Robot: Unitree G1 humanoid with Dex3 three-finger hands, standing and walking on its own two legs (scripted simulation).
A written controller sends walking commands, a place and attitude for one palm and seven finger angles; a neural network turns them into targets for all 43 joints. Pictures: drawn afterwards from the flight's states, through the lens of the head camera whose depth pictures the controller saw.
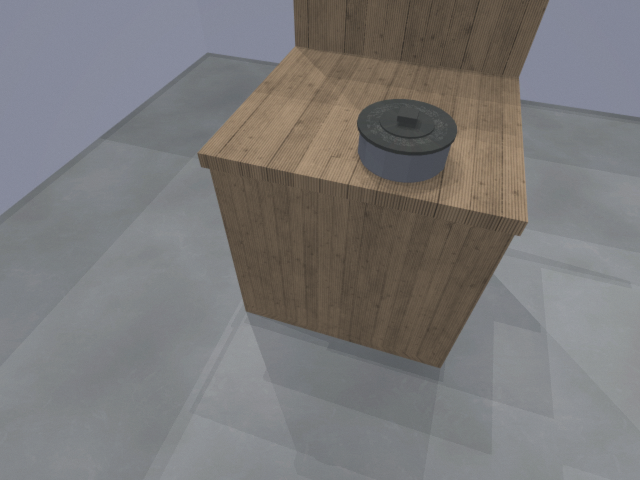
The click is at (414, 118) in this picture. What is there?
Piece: lid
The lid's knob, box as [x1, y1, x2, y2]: [397, 107, 419, 124]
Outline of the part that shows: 401,107 397,116 397,120 415,124 419,110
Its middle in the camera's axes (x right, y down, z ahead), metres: +0.18 -0.26 +0.81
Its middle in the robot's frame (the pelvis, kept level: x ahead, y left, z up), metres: +0.80 -0.14 +0.05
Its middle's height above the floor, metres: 0.83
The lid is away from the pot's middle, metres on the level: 0.00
